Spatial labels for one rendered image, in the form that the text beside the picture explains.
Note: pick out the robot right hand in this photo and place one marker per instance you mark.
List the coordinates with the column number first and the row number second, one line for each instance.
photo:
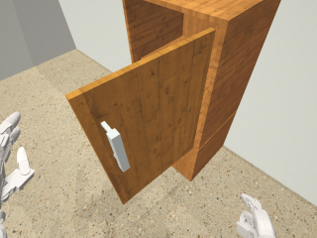
column 259, row 222

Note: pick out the robot left hand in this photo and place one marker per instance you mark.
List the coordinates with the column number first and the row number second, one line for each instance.
column 9, row 134

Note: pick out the cupboard door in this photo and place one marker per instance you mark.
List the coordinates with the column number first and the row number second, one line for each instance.
column 154, row 103

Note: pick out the handle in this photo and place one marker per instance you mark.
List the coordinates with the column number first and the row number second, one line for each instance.
column 117, row 146

